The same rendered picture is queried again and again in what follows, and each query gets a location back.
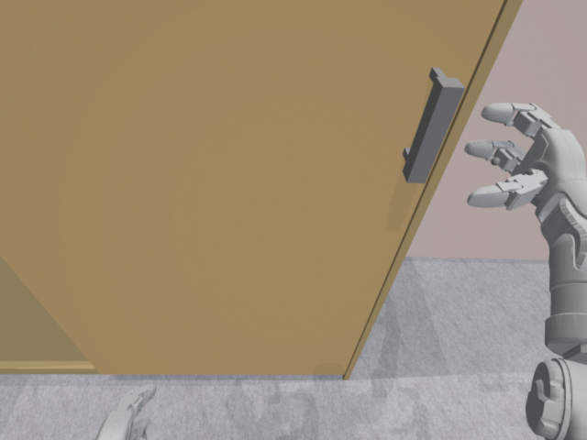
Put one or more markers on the handle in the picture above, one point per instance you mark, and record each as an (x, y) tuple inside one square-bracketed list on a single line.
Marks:
[(440, 108)]

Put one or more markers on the robot left hand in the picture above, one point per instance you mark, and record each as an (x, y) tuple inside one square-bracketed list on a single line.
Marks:
[(118, 424)]

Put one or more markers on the right robot forearm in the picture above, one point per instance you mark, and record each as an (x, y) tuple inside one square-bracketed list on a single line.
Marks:
[(562, 214)]

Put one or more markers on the right robot upper arm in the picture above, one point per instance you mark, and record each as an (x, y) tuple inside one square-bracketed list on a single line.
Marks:
[(556, 406)]

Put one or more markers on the wardrobe door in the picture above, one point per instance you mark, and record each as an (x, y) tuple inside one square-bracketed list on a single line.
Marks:
[(27, 331), (216, 187)]

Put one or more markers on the robot right hand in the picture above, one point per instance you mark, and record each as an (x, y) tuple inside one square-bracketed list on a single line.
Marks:
[(556, 157)]

